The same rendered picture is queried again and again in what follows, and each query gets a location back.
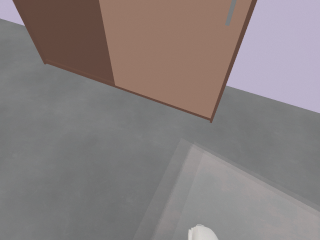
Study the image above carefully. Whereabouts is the handle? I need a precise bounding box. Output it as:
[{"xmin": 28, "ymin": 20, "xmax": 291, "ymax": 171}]
[{"xmin": 225, "ymin": 0, "xmax": 237, "ymax": 26}]

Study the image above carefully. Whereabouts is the wardrobe door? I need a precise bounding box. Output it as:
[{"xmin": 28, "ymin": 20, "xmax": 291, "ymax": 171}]
[
  {"xmin": 18, "ymin": 0, "xmax": 115, "ymax": 82},
  {"xmin": 99, "ymin": 0, "xmax": 252, "ymax": 118}
]

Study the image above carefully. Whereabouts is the robot right thigh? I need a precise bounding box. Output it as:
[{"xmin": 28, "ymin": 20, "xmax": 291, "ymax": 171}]
[{"xmin": 188, "ymin": 226, "xmax": 219, "ymax": 240}]

